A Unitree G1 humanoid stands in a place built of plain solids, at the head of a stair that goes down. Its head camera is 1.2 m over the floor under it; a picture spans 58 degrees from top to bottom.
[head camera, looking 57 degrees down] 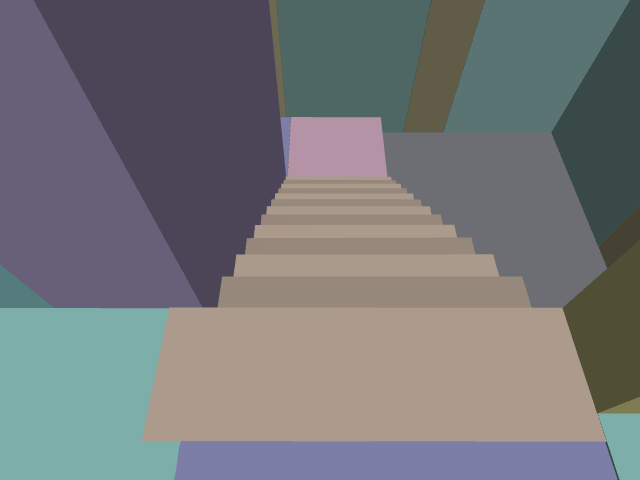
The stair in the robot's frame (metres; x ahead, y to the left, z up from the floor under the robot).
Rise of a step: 0.18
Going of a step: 0.20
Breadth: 1.18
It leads straight ahead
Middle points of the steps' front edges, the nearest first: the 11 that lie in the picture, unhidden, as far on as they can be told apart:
0.54 -0.14 0.00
0.74 -0.14 -0.18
0.94 -0.14 -0.36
1.14 -0.14 -0.54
1.35 -0.14 -0.72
1.55 -0.14 -0.90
1.75 -0.14 -1.08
1.95 -0.14 -1.26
2.15 -0.14 -1.44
2.35 -0.14 -1.63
2.56 -0.14 -1.81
